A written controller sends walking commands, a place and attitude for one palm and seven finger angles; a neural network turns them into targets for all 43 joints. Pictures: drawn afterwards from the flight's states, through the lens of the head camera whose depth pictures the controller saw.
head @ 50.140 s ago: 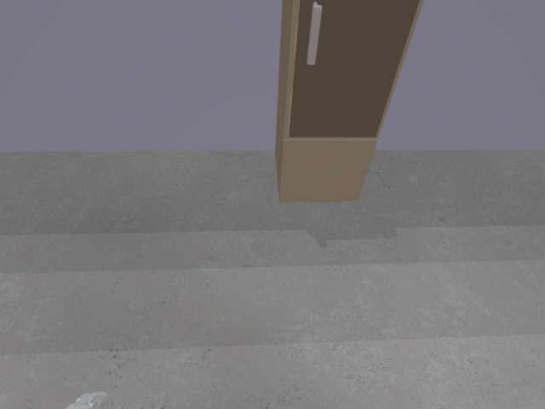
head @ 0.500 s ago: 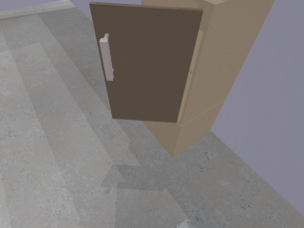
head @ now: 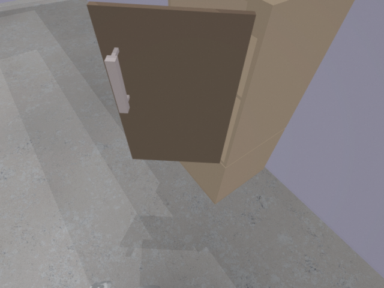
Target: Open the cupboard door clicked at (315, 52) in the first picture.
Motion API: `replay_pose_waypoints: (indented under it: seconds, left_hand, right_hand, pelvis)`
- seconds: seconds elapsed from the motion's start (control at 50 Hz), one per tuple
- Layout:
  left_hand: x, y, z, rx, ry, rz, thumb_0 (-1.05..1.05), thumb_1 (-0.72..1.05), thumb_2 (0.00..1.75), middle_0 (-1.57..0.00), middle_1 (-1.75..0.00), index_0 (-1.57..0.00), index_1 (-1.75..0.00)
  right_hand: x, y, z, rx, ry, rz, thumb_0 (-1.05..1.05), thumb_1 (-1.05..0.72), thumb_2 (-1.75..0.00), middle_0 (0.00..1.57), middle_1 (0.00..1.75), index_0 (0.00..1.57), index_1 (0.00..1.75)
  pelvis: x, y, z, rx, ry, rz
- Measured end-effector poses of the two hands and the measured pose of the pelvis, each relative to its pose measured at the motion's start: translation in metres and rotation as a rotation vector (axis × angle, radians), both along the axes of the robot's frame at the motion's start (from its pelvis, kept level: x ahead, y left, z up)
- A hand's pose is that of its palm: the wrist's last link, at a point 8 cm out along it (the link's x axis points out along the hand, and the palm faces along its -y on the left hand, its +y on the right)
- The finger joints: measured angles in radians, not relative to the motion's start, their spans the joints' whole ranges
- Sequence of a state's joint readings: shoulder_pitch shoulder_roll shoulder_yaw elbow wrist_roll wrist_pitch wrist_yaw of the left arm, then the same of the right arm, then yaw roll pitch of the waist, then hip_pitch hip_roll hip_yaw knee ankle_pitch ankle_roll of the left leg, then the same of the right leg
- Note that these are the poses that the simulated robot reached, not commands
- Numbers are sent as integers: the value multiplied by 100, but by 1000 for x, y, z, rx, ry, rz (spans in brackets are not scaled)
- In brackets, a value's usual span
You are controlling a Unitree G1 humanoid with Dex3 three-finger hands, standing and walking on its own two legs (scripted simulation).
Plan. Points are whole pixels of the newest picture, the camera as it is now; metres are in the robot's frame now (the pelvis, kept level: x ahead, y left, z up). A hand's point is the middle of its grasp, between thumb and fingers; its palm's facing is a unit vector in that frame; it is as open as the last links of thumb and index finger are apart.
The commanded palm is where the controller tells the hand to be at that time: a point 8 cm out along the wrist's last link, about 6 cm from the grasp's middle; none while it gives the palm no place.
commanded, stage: come to a stop and stand still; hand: left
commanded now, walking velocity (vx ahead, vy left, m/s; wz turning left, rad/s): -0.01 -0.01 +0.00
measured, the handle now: (120, 81) +0.58 +0.23 +0.07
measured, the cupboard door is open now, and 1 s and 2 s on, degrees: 51 51 51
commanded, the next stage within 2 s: look again from close up in 0.78 s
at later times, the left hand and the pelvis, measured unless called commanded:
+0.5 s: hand out of the picture -0.03 +0.21 -0.17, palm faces +0.00 -0.98 -0.20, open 7.4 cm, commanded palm none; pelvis -0.02 +0.03 +0.01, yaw -2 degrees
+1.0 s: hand out of the picture -0.03 +0.19 -0.18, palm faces -0.02 -0.98 -0.18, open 7.4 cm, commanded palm none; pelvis -0.02 +0.02 +0.00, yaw +0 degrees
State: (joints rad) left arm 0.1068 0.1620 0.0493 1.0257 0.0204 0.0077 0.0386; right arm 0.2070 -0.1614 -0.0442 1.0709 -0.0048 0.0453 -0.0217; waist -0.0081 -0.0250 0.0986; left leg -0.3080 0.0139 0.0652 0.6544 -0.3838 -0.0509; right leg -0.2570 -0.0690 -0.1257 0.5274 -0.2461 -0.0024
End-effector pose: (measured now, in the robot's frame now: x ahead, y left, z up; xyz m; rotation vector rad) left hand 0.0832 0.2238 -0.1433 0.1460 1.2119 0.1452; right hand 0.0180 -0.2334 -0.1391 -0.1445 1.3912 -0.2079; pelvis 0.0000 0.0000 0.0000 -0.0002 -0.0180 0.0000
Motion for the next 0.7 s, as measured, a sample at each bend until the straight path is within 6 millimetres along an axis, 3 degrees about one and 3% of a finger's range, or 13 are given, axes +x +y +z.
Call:
replay_pose_waypoints:
  seconds: [0.08,0.16,0.32,0.48,0.7]
  left_hand:
    - [-17,26,-14,-10,40,29,-1,92,90,-21,-30,-20,-30]
    - [-40,44,-11,-4,102,43,0,92,90,-20,-30,-20,-30]
    - [-88,54,0,14,211,47,0,91,90,-20,-30,-19,-30]
    - [-111,37,4,14,235,14,0,91,90,-20,-30,-19,-30]
    - [-107,8,-4,-44,199,-12,0,92,90,-20,-30,-19,-30]
  right_hand:
    - [22,8,7,-50,-84,37,0,-91,-90,20,30,20,30]
    - [32,20,16,-62,-121,70,0,-91,-90,20,30,20,30]
    - [37,44,14,-6,-143,83,0,-91,-90,20,30,20,30]
    - [8,40,1,34,-116,14,-1,-93,-90,21,30,21,30]
    - [-62,29,5,13,42,-26,0,-92,-90,20,30,20,30]
  pelvis:
    - [-2,17,-6,-9,-6,-3]
    - [-6,27,-1,-12,7,-13]
    - [-11,37,6,-6,39,-25]
    - [-18,34,5,9,22,-32]
    - [-21,24,7,7,-6,-27]
